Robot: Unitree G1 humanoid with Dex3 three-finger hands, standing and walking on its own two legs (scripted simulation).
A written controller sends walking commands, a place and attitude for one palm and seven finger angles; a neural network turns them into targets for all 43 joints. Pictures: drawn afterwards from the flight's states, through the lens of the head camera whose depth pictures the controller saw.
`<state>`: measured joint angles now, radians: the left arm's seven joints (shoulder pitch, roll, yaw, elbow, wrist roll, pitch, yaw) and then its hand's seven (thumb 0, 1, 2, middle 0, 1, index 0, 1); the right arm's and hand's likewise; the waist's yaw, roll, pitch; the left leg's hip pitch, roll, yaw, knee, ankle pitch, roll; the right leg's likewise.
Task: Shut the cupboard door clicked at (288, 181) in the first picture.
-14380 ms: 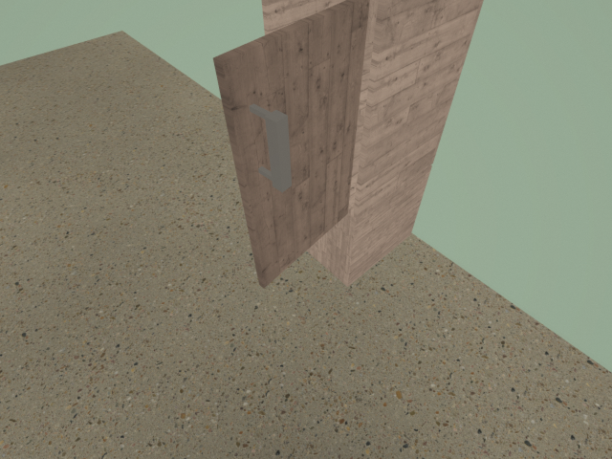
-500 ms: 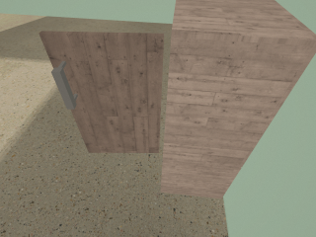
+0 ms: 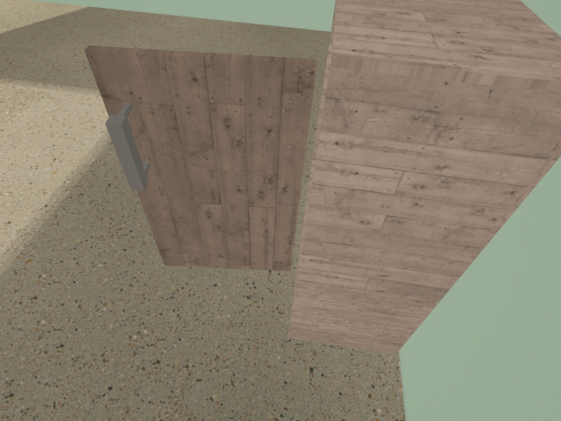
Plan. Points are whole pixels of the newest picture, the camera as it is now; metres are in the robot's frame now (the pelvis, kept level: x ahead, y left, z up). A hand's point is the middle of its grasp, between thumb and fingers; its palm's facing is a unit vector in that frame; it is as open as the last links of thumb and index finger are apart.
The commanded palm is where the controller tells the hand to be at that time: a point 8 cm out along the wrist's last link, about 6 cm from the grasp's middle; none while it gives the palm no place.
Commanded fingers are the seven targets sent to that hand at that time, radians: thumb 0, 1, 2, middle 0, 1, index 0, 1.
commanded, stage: look again from close up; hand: left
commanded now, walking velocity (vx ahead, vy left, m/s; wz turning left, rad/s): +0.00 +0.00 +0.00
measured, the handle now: (133, 147) +0.53 +0.31 +0.09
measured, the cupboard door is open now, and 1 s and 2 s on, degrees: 96 96 96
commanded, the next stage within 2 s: shuffle to correct the standing spot in 0.26 s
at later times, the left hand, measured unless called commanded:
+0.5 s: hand out of the picture +0.04 +0.21 -0.17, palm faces +0.00 -0.97 -0.23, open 7.4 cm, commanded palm none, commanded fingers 0.00 0.90 0.90 -0.20 -0.30 -0.20 -0.30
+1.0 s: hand out of the picture +0.16 +0.22 -0.17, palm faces +0.01 -0.98 -0.20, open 7.3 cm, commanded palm none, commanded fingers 0.00 0.90 0.90 -0.20 -0.30 -0.20 -0.30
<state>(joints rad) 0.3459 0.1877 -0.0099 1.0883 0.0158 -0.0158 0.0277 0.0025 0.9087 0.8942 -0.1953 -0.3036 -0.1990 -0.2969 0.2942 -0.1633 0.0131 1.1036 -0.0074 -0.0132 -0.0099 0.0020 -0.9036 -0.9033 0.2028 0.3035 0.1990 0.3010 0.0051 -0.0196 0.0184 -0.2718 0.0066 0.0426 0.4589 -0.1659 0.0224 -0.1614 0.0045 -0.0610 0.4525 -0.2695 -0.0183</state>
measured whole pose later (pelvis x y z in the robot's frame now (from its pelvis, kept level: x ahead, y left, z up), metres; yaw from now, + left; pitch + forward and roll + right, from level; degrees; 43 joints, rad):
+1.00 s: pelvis +0.09 +0.05 +0.00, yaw +0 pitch -1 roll +1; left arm 0.18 0.16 0.02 0.99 0.02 0.01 0.04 0.00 0.92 0.89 -0.19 -0.30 -0.20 -0.30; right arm 0.33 -0.11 0.02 1.10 -0.01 -0.02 -0.04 0.00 -0.90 -0.90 0.20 0.30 0.20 0.30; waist -0.01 -0.02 0.10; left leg -0.11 -0.10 0.07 0.41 -0.28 0.10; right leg -0.34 -0.05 -0.04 0.63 -0.26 0.00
